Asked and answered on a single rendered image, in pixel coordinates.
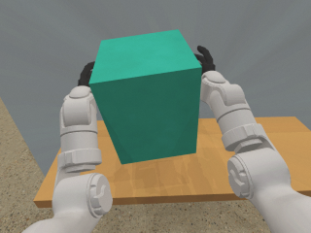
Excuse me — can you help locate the robot right upper arm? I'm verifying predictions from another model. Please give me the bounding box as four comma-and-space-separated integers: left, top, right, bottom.
227, 148, 311, 233

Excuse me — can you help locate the robot right hand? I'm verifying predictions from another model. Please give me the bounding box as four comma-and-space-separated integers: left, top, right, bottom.
194, 46, 216, 76

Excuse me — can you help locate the robot right forearm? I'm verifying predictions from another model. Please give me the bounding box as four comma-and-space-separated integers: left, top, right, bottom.
200, 70, 292, 183

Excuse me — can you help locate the robot left upper arm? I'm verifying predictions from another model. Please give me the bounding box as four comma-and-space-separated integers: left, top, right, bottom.
21, 173, 113, 233

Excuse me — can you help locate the table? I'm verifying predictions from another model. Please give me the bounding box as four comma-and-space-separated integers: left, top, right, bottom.
33, 116, 311, 209

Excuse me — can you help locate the carton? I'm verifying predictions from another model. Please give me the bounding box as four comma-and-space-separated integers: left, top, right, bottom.
88, 29, 202, 165

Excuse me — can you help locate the robot left hand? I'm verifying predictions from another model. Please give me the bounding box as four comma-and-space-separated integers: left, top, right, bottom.
78, 61, 95, 87

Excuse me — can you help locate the robot left forearm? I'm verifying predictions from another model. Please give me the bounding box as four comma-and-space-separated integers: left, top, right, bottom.
52, 85, 102, 211

